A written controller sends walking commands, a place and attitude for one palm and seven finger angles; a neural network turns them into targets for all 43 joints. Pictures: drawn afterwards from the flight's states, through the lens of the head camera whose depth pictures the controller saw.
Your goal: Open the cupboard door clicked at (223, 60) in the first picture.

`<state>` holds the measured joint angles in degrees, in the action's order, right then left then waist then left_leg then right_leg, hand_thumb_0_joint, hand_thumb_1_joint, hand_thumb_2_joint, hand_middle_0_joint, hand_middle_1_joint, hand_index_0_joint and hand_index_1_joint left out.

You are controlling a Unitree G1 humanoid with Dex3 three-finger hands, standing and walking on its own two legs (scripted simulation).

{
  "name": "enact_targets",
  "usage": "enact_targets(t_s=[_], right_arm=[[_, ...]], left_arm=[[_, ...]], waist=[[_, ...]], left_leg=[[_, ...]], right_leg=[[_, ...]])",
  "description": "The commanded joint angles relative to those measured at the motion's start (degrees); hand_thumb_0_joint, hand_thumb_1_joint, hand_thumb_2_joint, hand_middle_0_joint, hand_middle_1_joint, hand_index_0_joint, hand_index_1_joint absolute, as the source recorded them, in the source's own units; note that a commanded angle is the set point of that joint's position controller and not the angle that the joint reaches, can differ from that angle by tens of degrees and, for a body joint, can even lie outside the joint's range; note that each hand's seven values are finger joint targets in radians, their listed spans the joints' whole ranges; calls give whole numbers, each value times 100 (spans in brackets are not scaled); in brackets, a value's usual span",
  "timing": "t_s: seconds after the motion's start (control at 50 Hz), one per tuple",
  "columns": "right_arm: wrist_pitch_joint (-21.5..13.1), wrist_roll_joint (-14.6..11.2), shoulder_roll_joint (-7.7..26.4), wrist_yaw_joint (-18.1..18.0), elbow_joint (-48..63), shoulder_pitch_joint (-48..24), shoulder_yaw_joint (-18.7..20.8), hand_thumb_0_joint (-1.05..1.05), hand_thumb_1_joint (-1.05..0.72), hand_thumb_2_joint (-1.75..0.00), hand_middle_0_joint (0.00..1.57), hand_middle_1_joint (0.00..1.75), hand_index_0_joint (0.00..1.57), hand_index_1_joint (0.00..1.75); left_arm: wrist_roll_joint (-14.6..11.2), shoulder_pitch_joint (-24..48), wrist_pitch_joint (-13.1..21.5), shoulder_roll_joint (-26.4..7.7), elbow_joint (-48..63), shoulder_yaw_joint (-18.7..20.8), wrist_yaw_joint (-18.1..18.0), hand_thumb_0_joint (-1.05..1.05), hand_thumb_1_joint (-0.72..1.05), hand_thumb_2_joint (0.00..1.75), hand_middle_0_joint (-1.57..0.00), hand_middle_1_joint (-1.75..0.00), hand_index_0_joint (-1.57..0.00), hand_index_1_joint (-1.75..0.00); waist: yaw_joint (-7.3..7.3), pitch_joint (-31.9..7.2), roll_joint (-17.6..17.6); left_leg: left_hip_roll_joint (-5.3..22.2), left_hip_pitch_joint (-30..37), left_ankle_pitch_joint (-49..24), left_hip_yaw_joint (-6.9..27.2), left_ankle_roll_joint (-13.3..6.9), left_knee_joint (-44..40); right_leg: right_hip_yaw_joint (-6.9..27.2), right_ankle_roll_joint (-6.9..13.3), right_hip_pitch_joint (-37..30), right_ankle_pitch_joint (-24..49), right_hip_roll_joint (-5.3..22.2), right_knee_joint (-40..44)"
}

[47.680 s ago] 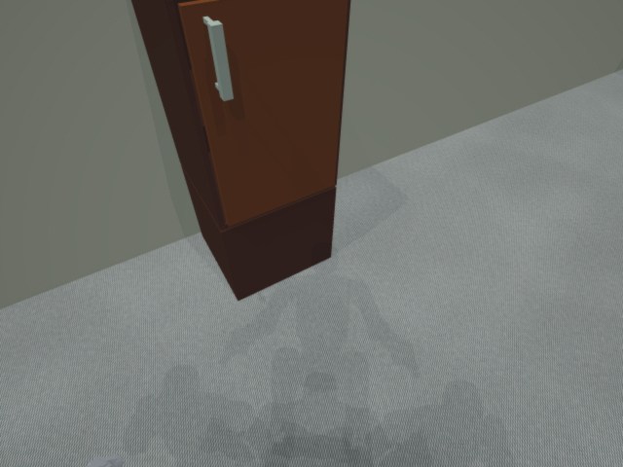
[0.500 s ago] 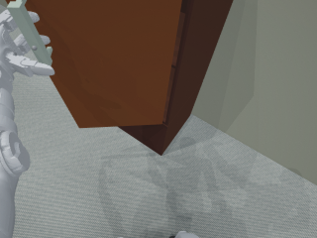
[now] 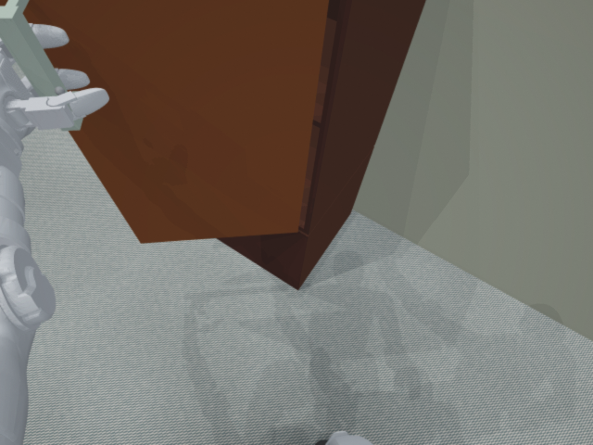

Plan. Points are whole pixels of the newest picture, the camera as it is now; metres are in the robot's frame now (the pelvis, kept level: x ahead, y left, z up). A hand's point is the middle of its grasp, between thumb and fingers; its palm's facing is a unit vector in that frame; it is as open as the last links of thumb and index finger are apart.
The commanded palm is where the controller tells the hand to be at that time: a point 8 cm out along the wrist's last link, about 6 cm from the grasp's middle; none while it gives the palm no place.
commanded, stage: close the thumb around the handle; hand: left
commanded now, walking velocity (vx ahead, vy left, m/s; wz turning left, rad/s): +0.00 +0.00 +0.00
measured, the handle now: (47, 65) +0.56 +0.25 +0.17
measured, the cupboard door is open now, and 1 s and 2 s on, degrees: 40 53 87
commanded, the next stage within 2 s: pull the door open along its arc in 0.34 s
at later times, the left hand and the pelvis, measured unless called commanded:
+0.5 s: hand (58, 94) +0.51 +0.23 +0.17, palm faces +0.01 -1.00 +0.01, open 5.7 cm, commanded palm +0.49 +0.28 +0.17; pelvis +0.00 +0.00 +0.00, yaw +0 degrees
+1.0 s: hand (60, 148) +0.43 +0.21 +0.17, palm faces -0.01 -1.00 +0.03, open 6.1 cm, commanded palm +0.37 +0.26 +0.17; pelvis +0.01 +0.00 +0.01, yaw -2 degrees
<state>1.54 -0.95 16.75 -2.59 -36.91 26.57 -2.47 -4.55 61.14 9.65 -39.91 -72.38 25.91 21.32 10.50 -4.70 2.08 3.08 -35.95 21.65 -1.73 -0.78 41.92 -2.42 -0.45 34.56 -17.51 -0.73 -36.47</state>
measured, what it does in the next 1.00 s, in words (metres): stands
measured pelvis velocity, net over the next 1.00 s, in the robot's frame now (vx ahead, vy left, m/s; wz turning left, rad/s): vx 0.01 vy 0.00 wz -0.03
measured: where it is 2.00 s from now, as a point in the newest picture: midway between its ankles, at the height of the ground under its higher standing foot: outside the picture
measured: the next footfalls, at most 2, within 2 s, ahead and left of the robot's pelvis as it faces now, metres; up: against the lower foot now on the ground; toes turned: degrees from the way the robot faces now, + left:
none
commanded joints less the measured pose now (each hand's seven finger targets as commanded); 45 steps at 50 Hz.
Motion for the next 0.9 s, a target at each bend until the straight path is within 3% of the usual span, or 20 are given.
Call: enact_targets(t_s=[0.0,0.02,0.06,0.08,0.12,0.16,0.22,0.28,0.32,0.38,0.4,0.42,0.44,0.46,0.6,0.66,0.7,0.76,0.8,0.88], right_arm=[[-53,3,1075,-90,320,840,368,0,-90,-90,20,30,20,30],[-56,7,1078,-85,323,843,395,0,-90,-90,20,30,20,30],[-43,-3,1064,-85,337,807,384,0,-90,-90,20,30,20,30],[-42,-15,1041,-79,341,771,386,0,-90,-90,20,30,20,30],[-32,-8,1066,-88,304,797,386,0,-90,-90,20,30,20,30],[-31,-15,1069,-100,309,786,390,0,-90,-90,20,30,20,30],[-46,-7,1051,-98,296,753,389,0,-90,-90,20,30,20,30],[-48,-20,1061,-97,320,716,379,0,-90,-90,20,30,20,30],[-51,-18,1071,-97,325,688,375,0,-90,-90,20,30,20,30],[-49,-39,1074,-120,364,659,364,0,-90,-90,20,30,20,30],[-57,-25,1069,-123,358,668,348,0,-90,-90,20,30,20,30],[-57,-28,1085,-124,359,677,370,0,-90,-90,20,30,20,30],[-55,-31,1081,-135,328,665,357,0,-90,-90,20,30,20,30],[-63,-24,1078,-134,314,702,360,0,-90,-90,20,30,20,30],[-27,-26,1061,-66,514,607,389,0,-90,-90,20,30,20,30],[0,-73,1041,-36,649,438,409,0,-90,-90,20,30,20,30],[5,-99,1038,-28,773,329,415,0,-90,-90,20,30,20,30],[-14,-147,990,13,923,112,433,0,-90,-90,20,30,20,30],[-54,-179,953,35,1076,-22,447,0,-90,-90,20,30,20,30],[-143,-230,857,76,1265,-393,442,0,-90,-90,20,30,20,30]], left_arm=[[-167,2777,416,-1629,1354,56,39,0,56,76,-38,-131,-38,-131],[-169,2729,444,-1763,1473,207,47,0,62,78,-38,-132,-38,-132],[-196,2554,432,-1716,1387,172,76,0,73,83,-39,-133,-39,-133],[-209,2529,399,-1443,1365,-31,107,0,79,85,-39,-134,-39,-134],[-238,2596,399,-1548,1396,63,96,0,90,90,-40,-135,-40,-135],[-250,2559,358,-1536,1335,57,99,0,90,90,-40,-135,-40,-135],[-233,2705,401,-1533,1547,39,56,0,90,90,-40,-135,-40,-135],[-248,2524,394,-1597,1381,110,26,0,90,90,-40,-135,-40,-135],[-259,2653,422,-1642,1431,140,38,0,90,90,-40,-135,-40,-135],[-228,2515,402,-1704,1258,125,79,0,90,90,-40,-135,-40,-135],[-255,2656,434,-1593,1335,32,91,0,90,90,-40,-135,-40,-135],[-241,2667,459,-1776,1421,188,95,0,90,90,-40,-135,-40,-135],[-198,2934,460,-1818,1410,135,77,0,90,90,-40,-135,-40,-135],[-167,2913,460,-1817,1330,135,71,0,90,90,-40,-135,-40,-135],[-379,1971,542,-1725,1744,347,160,0,90,90,-40,-135,-40,-135],[-507,1297,441,-1552,1927,361,214,0,90,90,-40,-135,-40,-135],[-604,867,374,-1478,2339,404,217,0,90,90,-40,-135,-40,-135],[-762,238,168,-1217,2879,373,206,0,90,90,-40,-135,-40,-135],[-889,-405,52,-1056,3480,424,167,0,90,90,-40,-135,-40,-135],[-1045,-1365,-308,-647,4400,409,21,0,90,90,-40,-135,-40,-135]], waist=[[6,-2294,647],[-53,-2546,772],[-57,-2458,580],[-13,-2363,693],[-30,-2332,642],[-12,-2275,471],[-10,-2425,758],[-37,-2285,452],[-29,-2341,597],[-27,-2198,391],[1,-2190,528],[-56,-2416,561],[41,-2366,734],[30,-2343,680],[-291,-2725,596],[-443,-2476,357],[-571,-2536,594],[-701,-2334,355],[-856,-2551,441],[-984,-2085,202]], left_leg=[[-142,1756,-2682,358,-98,-305],[-132,1909,-2798,346,-87,-271],[-136,1799,-2796,329,-94,-276],[-147,1811,-2714,288,-99,-276],[-136,1816,-2722,328,-104,-290],[-144,1723,-2616,324,-115,-320],[-138,1933,-2752,337,-97,-284],[-151,1714,-2589,320,-114,-327],[-168,1736,-2555,285,-121,-312],[-175,1551,-2365,281,-133,-336],[-182,1613,-2473,290,-133,-343],[-175,1707,-2511,303,-117,-327],[-175,1727,-2461,291,-118,-296],[-175,1712,-2474,328,-108,-299],[-174,1884,-2976,263,-105,-304],[-170,1739,-2847,215,-110,-406],[-180,1914,-3139,193,-111,-444],[-167,1867,-3043,169,-105,-548],[-160,2116,-3446,141,-109,-561],[-166,2047,-3334,99,-97,-727]], right_leg=[[33,129,-890,2323,-190,174],[58,119,-927,2393,-191,165],[55,110,-1015,2474,-190,167],[62,103,-921,2426,-185,202],[47,109,-898,2381,-190,201],[51,101,-954,2372,-180,222],[58,112,-880,2398,-171,199],[62,108,-1034,2399,-172,217],[92,110,-1059,2440,-162,216],[102,98,-1102,2377,-155,229],[91,115,-1077,2432,-156,209],[103,105,-1128,2438,-155,193],[127,95,-998,2392,-145,213],[101,103,-972,2339,-152,209],[77,141,-1405,2781,-180,120],[49,136,-1562,2761,-178,157],[43,167,-1642,2856,-174,143],[17,157,-1773,2828,-171,187],[27,176,-1961,2986,-156,170],[6,160,-2129,3046,-130,235]])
